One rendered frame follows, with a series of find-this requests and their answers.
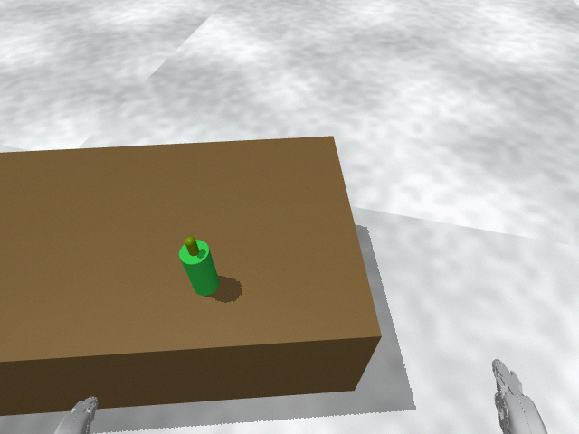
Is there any left robot hand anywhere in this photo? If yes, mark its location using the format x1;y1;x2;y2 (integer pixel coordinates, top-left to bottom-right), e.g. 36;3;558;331
54;397;98;434

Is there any bottle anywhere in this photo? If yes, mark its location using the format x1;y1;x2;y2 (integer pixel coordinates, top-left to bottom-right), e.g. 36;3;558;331
179;236;219;296

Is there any right robot hand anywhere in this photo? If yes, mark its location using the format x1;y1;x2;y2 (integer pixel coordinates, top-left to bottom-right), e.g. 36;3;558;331
492;359;547;434

